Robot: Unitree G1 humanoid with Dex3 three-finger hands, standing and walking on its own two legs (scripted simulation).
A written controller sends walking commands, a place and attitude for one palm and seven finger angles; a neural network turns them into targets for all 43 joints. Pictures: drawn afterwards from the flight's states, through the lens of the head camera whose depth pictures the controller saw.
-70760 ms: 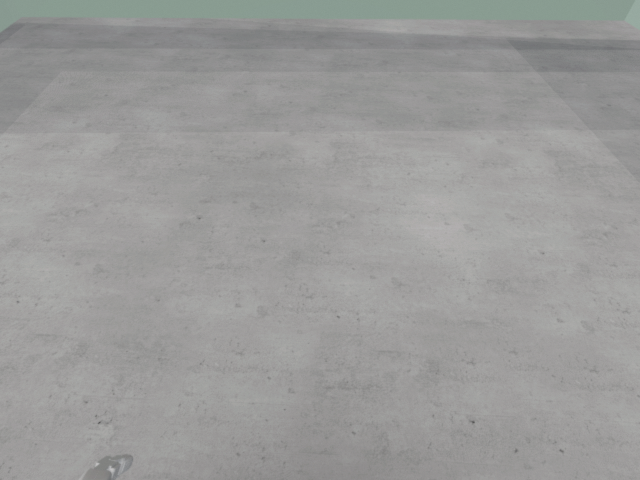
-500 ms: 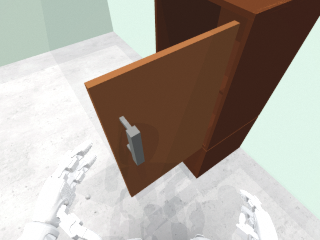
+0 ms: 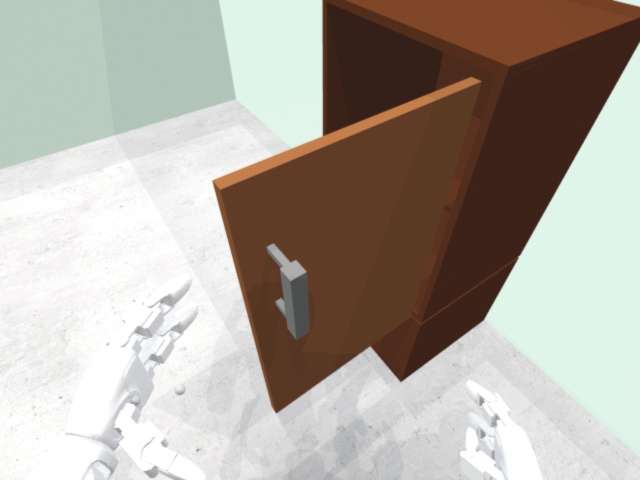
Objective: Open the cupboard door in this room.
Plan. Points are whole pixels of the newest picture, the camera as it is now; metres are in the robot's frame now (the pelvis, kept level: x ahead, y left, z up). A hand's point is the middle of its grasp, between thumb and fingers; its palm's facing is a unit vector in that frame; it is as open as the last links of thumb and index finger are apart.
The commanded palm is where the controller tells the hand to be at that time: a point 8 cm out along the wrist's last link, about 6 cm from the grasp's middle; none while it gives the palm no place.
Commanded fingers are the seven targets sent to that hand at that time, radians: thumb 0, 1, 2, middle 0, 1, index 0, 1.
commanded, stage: draw the hand back to the body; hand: left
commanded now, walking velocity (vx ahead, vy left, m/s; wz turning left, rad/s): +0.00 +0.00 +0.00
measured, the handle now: (287, 292) +0.33 +0.08 +0.07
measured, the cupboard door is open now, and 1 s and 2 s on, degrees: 92 92 92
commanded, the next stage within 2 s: step back with the hand held close in 1.18 s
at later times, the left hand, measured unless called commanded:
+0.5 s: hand (107, 333) +0.21 +0.22 +0.16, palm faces +0.34 -0.85 -0.40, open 12.7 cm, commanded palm +0.17 +0.27 +0.18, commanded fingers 0.00 0.41 0.69 -0.18 -0.30 -0.18 -0.30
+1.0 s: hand (72, 294) +0.23 +0.25 +0.20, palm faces +0.44 -0.81 -0.40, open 7.6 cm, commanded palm +0.18 +0.28 +0.21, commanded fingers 0.00 0.90 0.90 -0.20 -0.30 -0.20 -0.30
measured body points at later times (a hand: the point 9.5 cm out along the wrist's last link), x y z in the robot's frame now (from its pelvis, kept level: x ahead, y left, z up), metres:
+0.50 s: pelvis +0.02 -0.01 +0.04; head +0.02 -0.02 +0.49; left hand +0.19 +0.27 +0.18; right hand +0.20 -0.23 -0.05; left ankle -0.02 +0.09 -0.70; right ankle +0.04 -0.13 -0.70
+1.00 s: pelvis +0.03 -0.01 +0.05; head +0.02 -0.03 +0.50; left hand +0.20 +0.29 +0.22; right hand +0.22 -0.23 -0.04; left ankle -0.02 +0.09 -0.70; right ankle +0.04 -0.13 -0.70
